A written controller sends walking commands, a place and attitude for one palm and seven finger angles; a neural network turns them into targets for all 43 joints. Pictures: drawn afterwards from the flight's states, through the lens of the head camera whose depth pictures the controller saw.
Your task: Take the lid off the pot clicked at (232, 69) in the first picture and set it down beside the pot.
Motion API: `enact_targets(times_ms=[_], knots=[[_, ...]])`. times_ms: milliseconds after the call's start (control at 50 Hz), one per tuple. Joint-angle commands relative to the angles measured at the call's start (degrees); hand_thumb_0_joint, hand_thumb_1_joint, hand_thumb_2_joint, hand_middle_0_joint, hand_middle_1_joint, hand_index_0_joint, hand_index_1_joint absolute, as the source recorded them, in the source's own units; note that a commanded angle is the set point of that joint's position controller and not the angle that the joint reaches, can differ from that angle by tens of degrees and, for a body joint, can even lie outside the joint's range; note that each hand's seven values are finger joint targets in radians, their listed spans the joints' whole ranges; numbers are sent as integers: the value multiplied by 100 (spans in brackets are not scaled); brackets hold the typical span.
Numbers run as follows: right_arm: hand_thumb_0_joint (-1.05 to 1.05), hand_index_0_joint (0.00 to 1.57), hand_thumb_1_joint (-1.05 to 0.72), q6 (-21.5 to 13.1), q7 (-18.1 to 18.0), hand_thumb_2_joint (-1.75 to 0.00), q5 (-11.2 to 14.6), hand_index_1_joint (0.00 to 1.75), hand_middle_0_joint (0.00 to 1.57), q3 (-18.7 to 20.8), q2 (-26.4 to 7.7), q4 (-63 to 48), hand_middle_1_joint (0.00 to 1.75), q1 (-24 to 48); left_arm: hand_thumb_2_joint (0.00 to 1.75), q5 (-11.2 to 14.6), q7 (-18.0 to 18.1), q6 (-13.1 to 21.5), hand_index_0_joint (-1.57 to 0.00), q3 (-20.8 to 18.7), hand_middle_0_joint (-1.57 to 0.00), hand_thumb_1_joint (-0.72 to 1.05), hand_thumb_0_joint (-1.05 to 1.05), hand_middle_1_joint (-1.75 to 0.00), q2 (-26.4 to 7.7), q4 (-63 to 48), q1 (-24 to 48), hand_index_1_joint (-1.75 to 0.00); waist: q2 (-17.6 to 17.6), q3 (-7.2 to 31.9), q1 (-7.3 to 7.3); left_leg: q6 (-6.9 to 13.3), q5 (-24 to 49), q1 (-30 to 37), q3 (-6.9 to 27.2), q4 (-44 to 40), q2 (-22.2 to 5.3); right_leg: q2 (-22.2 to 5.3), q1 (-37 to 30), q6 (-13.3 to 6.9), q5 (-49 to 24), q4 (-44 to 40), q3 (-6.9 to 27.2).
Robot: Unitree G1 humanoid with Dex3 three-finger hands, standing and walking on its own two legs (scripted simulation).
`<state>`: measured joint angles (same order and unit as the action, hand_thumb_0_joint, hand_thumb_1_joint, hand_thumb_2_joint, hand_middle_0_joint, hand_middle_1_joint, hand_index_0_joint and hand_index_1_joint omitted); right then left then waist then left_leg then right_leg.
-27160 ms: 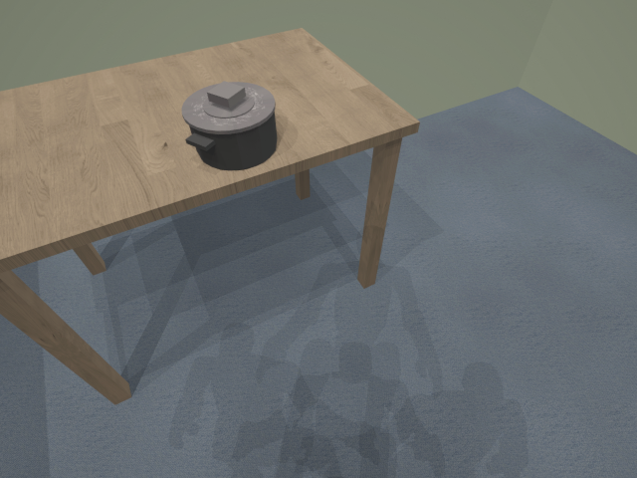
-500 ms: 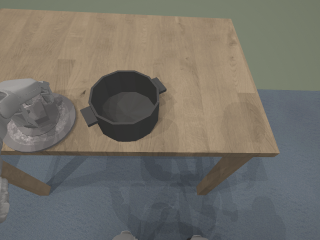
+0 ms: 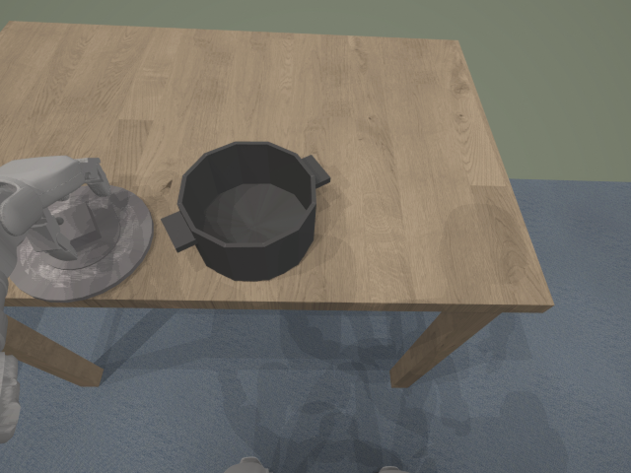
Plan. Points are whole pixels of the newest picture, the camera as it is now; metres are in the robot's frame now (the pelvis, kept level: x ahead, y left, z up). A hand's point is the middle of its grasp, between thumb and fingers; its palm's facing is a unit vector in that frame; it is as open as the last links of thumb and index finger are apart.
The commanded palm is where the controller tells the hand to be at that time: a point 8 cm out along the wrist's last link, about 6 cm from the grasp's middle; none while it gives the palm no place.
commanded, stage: raise the empty hand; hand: left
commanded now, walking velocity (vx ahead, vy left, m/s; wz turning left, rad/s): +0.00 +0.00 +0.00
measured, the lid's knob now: (73, 227) +0.43 +0.33 +0.01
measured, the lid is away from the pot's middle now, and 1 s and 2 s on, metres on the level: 0.24 0.24 0.24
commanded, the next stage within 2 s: draw the hand back to the body in 1.24 s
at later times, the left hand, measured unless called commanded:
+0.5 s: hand (37, 190) +0.42 +0.32 +0.10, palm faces -0.41 -0.09 -0.91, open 11.0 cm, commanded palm +0.43 +0.32 +0.17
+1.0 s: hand (1, 162) +0.42 +0.33 +0.15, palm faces -0.37 -0.10 -0.92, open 11.0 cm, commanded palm +0.43 +0.33 +0.22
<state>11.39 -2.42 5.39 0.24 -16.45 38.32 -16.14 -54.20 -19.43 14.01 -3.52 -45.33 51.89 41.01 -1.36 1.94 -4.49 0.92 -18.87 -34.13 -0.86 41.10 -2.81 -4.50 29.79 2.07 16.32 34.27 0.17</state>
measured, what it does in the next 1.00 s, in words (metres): stands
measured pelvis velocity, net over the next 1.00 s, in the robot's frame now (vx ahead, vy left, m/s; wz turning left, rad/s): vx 0.01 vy -0.01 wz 0.03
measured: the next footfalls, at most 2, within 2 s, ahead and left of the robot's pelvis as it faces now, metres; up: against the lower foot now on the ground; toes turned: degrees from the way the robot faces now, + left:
none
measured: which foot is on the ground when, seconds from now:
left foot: down 0.00-1.00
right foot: down 0.00-1.00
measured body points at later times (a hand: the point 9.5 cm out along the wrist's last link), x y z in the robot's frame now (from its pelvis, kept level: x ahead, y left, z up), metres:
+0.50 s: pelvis +0.00 +0.00 +0.01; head +0.07 +0.00 +0.45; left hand +0.44 +0.33 +0.16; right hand +0.07 -0.28 -0.12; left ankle +0.01 +0.11 -0.72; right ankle +0.00 -0.19 -0.72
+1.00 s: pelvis +0.01 -0.01 +0.01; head +0.07 +0.00 +0.46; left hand +0.43 +0.34 +0.20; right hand +0.10 -0.27 -0.11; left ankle +0.01 +0.11 -0.72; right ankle +0.00 -0.19 -0.72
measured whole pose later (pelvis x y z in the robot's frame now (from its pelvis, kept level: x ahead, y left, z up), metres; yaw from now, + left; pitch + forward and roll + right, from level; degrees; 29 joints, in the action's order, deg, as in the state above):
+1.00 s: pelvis +0.01 -0.01 +0.01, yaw +2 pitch +8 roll -2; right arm 12.4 -1.1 6.5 -0.8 -16.9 37.7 -13.3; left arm -49.9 -28.3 7.8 -1.3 -48.5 46.4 48.1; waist -2.3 0.3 -2.7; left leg 0.5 -16.4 -26.1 0.4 34.6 -2.1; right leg -4.9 20.8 2.9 14.1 27.3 -1.4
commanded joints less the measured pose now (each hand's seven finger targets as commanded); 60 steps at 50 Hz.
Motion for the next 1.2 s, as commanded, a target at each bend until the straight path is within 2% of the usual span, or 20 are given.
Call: enact_targets(times_ms=[0,80,120,160,200,220,300,360,520,580,660,720,760,840,900,980,1020,1060,1120,1180], knots=[[0,20,-90,-116,-56,-90,-43,30,20,375,-1004,-428,30,-399,51,133,250,7,-30,-518,-30,6,0,-95,-1910,-1424,2350,-95,-799,2498,32,282,2590,2603,114,-366,384,668,-35,-467,-1261,-308,-539],[0,20,-90,-122,-64,-90,-3,30,20,327,-1019,-414,30,-358,51,173,239,-115,-30,-586,-30,6,0,-95,-2031,-1035,2299,-95,-532,2130,34,320,2049,2217,47,-495,424,653,-191,-455,-1169,-395,-528],[0,20,-90,-139,-49,-90,2,30,20,328,-1011,-467,30,-275,51,139,202,-164,-30,-410,-30,6,0,-95,-1923,-1270,2522,-95,-724,2192,46,304,2156,2364,67,-548,433,646,-201,-481,-1204,-422,-533],[0,20,-90,-149,-60,-90,18,30,20,311,-1020,-432,30,-340,51,168,149,-202,-30,-491,-30,6,0,-95,-2005,-1018,2405,-95,-432,2098,31,333,1954,2233,49,-556,438,651,-296,-453,-1167,-461,-536],[0,20,-90,-151,-69,-90,29,30,20,312,-1016,-466,30,-311,51,193,83,-217,-30,-468,-30,6,0,-95,-2034,-1192,2565,-95,-541,2204,32,333,1945,2316,55,-613,446,646,-375,-456,-1180,-491,-537],[0,20,-90,-169,-59,-90,21,30,20,316,-1015,-491,30,-235,51,207,34,-232,-30,-295,-30,6,0,-95,-1892,-1356,2725,-95,-791,2246,33,308,2160,2462,54,-610,444,638,-333,-472,-1255,-491,-535],[0,20,-90,-152,-73,-90,43,30,20,289,-1033,-451,30,-277,51,262,-69,-259,-30,-420,-30,6,0,-95,-2020,-1043,2621,-95,-408,1985,17,339,1898,2226,24,-650,446,644,-438,-440,-1216,-554,-547],[0,20,-90,-142,-46,-90,30,30,20,305,-1004,-512,30,-235,51,245,-109,-243,-30,-419,-30,6,0,-95,-2036,-1446,2766,-95,-714,2228,66,314,2258,2541,72,-663,430,643,-483,-456,-1298,-540,-576],[0,20,-90,-118,3,-90,58,30,20,283,-1017,-546,30,-78,51,335,-251,-385,-30,-377,-30,6,0,-95,-2054,-1387,2870,-95,-554,2035,89,346,2148,2406,3,-788,467,622,-737,-450,-1456,-677,-565],[0,20,-90,-111,-4,-90,62,30,20,271,-1012,-549,30,-119,51,316,-277,-377,-30,-653,-30,6,0,-95,-2376,-1391,2814,-95,-442,2187,110,368,2203,2420,-6,-775,473,628,-947,-427,-1610,-668,-560],[0,20,-90,-104,21,-90,73,30,20,259,-1009,-539,30,-81,51,380,-405,-430,-30,-519,-30,6,0,-95,-2250,-1305,2839,-95,-525,1992,86,359,2270,2425,-20,-800,459,634,-892,-414,-1608,-714,-588],[0,20,-90,-111,54,-90,59,30,20,286,-1002,-602,30,29,51,436,-491,-441,-30,-456,-30,6,0,-95,-2213,-1740,2966,-95,-746,2237,115,350,2685,2708,11,-796,451,629,-946,-421,-1741,-741,-589],[0,20,-90,-81,53,-90,64,30,20,274,-1007,-559,30,-17,51,465,-528,-436,-30,-615,-30,6,0,-95,-2353,-1704,2913,-95,-676,2211,113,354,2660,2690,26,-788,441,636,-981,-405,-1740,-746,-604],[0,20,-90,-61,89,-90,54,30,20,273,-983,-603,30,65,51,486,-586,-512,-30,-479,-30,6,0,-95,-2197,-1900,2937,-95,-766,2225,112,342,2801,2804,60,-830,442,657,-961,-410,-1674,-770,-628],[0,20,-90,-47,77,-90,83,30,20,238,-1006,-569,30,61,51,514,-634,-578,-30,-568,-30,6,0,-95,-2328,-1498,2916,-95,-371,1978,127,361,2266,2470,-16,-901,476,641,-1087,-397,-1637,-822,-633],[0,20,-90,-67,69,-90,80,30,20,220,-997,-550,30,108,51,454,-700,-619,-30,-272,-30,6,0,-95,-2189,-1700,3464,-95,-602,2024,95,349,2116,2624,-5,-971,464,635,-1048,-410,-1478,-888,-640],[0,20,-90,-122,63,-90,81,30,20,210,-1046,-554,30,166,51,482,-732,-618,-30,-439,-30,6,0,-95,-2464,-1682,3539,-95,-606,2121,160,348,2304,2614,11,-958,484,616,-1184,-431,-1676,-870,-624],[0,20,-90,-111,48,-90,75,30,20,204,-998,-533,30,89,51,444,-755,-619,-30,-301,-30,6,0,-95,-2274,-1606,3616,-95,-586,2127,99,347,2231,2660,-7,-982,466,625,-1160,-404,-1610,-888,-644],[0,20,-90,-149,68,-90,82,30,20,197,-1033,-558,30,182,51,476,-807,-660,-30,-305,-30,6,0,-95,-2372,-1646,3748,-95,-655,2117,155,325,2436,2654,34,-1010,486,613,-1190,-429,-1701,-897,-653],[0,20,-90,-91,71,-90,117,30,20,177,-1000,-508,30,79,51,445,-859,-716,-30,33,-30,6,0,-95,-1900,-1015,3495,-95,-312,1699,48,325,1942,2378,-58,-1035,479,643,-1046,-389,-1456,-933,-671]])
